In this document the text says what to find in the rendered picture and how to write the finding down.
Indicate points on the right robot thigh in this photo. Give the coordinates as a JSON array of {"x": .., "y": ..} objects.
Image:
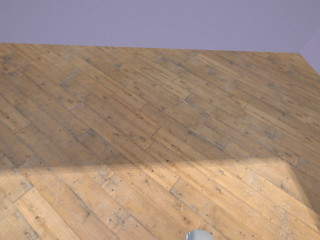
[{"x": 198, "y": 234}]

